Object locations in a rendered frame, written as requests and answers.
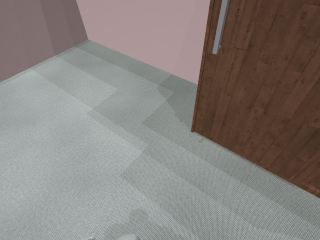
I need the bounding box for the handle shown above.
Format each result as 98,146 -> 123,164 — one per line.
212,0 -> 230,54

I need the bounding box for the wardrobe door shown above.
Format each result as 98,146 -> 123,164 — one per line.
304,168 -> 320,190
194,0 -> 320,185

